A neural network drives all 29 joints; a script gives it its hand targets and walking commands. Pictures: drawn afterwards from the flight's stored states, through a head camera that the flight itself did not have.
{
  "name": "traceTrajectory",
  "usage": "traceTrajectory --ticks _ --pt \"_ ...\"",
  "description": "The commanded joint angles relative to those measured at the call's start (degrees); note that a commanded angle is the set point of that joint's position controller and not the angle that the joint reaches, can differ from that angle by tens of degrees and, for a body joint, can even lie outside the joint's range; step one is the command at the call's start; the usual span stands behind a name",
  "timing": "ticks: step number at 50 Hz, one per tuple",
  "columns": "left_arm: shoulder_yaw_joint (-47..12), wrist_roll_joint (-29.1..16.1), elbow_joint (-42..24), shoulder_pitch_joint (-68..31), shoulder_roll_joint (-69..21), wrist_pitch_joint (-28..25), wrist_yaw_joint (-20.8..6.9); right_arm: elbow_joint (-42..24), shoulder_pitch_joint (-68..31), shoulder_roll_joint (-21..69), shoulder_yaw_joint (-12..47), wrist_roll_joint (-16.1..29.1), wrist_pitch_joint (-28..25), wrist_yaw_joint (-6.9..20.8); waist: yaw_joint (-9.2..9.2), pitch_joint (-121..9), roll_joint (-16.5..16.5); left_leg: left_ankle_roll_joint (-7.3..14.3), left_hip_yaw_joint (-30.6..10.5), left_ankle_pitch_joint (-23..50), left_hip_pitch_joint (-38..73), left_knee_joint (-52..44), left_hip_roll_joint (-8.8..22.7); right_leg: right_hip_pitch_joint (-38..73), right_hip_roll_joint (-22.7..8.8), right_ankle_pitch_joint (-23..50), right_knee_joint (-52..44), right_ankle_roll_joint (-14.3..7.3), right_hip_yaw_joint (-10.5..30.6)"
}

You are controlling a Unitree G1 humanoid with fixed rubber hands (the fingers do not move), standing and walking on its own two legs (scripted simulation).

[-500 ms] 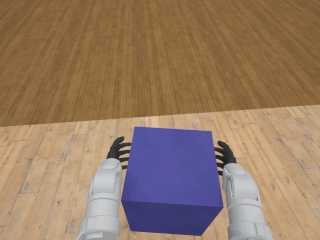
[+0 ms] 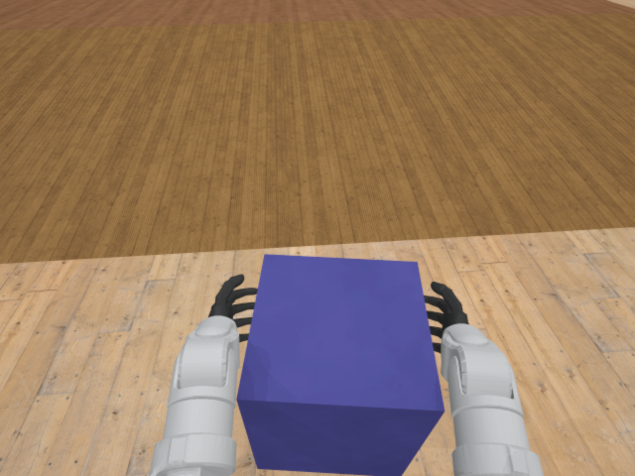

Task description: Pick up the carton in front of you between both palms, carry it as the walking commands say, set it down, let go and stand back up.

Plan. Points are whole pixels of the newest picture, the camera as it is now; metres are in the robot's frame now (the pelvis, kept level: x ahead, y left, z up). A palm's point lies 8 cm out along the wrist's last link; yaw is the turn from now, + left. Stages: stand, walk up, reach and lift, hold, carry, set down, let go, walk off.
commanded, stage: hold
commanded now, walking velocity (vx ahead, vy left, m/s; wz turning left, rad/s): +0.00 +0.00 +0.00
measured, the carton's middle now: (334, 369) +0.28 +0.00 -0.02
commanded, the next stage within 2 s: carry in 1.12 s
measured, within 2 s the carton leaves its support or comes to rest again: neither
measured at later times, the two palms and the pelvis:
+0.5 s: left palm (222, 325) +0.29 +0.15 +0.06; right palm (451, 335) +0.28 -0.15 +0.05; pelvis +0.00 +0.00 +0.00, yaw +0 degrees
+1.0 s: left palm (223, 326) +0.29 +0.15 +0.06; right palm (454, 337) +0.28 -0.15 +0.05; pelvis +0.00 +0.00 +0.00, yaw +0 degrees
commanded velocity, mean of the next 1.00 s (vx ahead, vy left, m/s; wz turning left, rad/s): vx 0.00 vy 0.00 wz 0.00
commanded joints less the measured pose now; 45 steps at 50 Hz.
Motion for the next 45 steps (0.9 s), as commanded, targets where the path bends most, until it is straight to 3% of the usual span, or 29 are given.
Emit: traceTrajectory --ticks 1,2,9,21,27,29,33,34,35,36,45 --pt "-30.1 -14.5 -0.4 -30.9 -50.8 -1.8 -13.9 -1.6 -31.4 52.7 30.1 14.2 -1.9 13.1 -0.27 -9.0 -0.2 0.2 3.8 -0.1 -1.1 -3.7 -2.3 0.2 2.0 0.6 -3.6 0.2 -3.1" --pt "-30.0 -14.3 -0.1 -30.9 -50.9 -1.8 -14.0 -1.5 -32.4 53.0 30.2 14.5 -2.0 13.1 0.36 -8.1 0.3 0.2 3.7 -1.1 -1.9 -3.6 -2.2 -0.3 2.0 -0.7 -3.4 0.1 -3.1" --pt "-29.2 -14.3 2.0 -33.6 -52.2 -2.1 -14.2 1.3 -34.2 53.0 29.0 13.8 -2.1 13.3 -0.48 -9.0 -0.2 0.1 3.6 -3.3 -1.9 -3.5 -2.0 -0.4 1.8 -3.3 -3.3 0.0 -3.3" --pt "-30.3 -14.8 -0.5 -29.3 -51.9 -1.8 -13.3 -1.2 -30.3 52.2 30.3 14.4 -2.1 13.4 0.08 -11.6 -0.2 -0.4 3.1 5.5 1.3 -3.8 -2.1 1.6 2.7 4.9 -2.9 0.2 -3.4" --pt "-30.9 -14.9 -0.9 -27.1 -52.3 -1.4 -13.0 -3.5 -29.3 51.2 31.3 14.8 -2.5 13.4 -0.29 -11.9 1.5 -0.8 3.2 7.8 1.5 -3.9 -2.3 2.2 2.6 7.0 -3.1 -0.1 -3.1" --pt "-30.8 -15.2 -2.3 -27.2 -51.9 -1.7 -13.0 -3.5 -28.4 51.5 31.1 14.6 -2.2 13.2 -0.18 -11.6 -0.1 -0.6 3.0 8.5 1.7 -3.7 -2.1 2.0 2.7 7.6 -3.1 0.1 -3.0" --pt "-31.4 -15.5 -3.0 -25.7 -51.7 -1.5 -13.1 -4.2 -26.4 51.3 31.5 14.7 -2.1 13.1 -0.49 -12.1 0.4 -0.7 2.9 10.5 2.1 -3.8 -2.3 2.7 2.7 9.7 -3.2 0.1 -2.8" --pt "-31.2 -15.2 -3.1 -25.1 -51.6 -1.4 -13.0 -5.1 -27.4 51.5 32.2 15.3 -2.0 13.1 0.57 -12.9 0.1 -0.7 2.9 9.8 2.7 -3.9 -2.4 2.7 2.8 8.9 -3.2 0.3 -2.9" --pt "-31.3 -15.5 -3.6 -26.1 -51.5 -1.4 -12.9 -5.2 -26.9 51.1 31.8 14.9 -2.1 13.0 -0.56 -12.9 0.0 -0.8 3.1 10.0 2.6 -3.6 -2.4 3.0 2.7 9.5 -3.2 0.2 -2.8" --pt "-30.7 -15.1 -2.4 -25.2 -51.2 -1.4 -12.9 -4.2 -27.0 51.1 31.6 14.9 -1.8 13.0 0.26 -10.5 -0.8 -0.5 2.8 9.5 1.9 -3.8 -2.2 1.7 2.8 8.8 -3.3 0.3 -2.9" --pt "-31.2 -15.0 -3.5 -26.8 -50.7 -1.2 -13.2 -4.2 -26.8 51.9 31.2 15.0 -1.7 12.8 -0.23 -11.0 0.5 -0.5 3.3 7.3 1.5 -3.8 -2.5 1.9 2.4 7.4 -3.4 0.2 -2.6"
